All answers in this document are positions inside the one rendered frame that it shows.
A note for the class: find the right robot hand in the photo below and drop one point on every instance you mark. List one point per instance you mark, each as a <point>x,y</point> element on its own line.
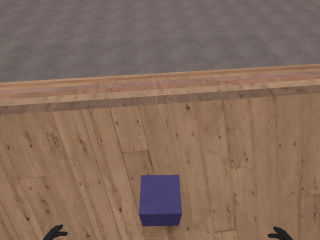
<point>282,234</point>

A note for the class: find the carton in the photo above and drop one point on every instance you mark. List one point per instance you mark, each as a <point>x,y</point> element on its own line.
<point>160,200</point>

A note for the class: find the left robot hand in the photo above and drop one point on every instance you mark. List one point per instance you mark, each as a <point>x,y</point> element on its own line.
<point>55,232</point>

